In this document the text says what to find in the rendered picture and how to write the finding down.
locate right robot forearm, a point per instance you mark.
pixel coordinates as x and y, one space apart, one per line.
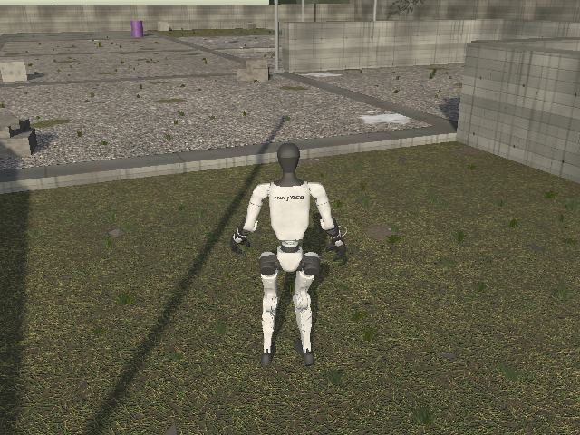
335 234

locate robot right upper arm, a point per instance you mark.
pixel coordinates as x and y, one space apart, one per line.
317 191

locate left robot hand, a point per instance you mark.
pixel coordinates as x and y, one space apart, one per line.
233 244

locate left robot shin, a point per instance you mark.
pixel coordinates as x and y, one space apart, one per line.
268 325

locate left robot forearm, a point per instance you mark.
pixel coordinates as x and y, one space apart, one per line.
241 233

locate robot left upper arm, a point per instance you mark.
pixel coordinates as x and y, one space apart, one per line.
260 192

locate right robot hand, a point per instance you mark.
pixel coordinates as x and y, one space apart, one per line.
342 249

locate robot right thigh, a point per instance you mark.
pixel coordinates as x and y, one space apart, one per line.
304 278

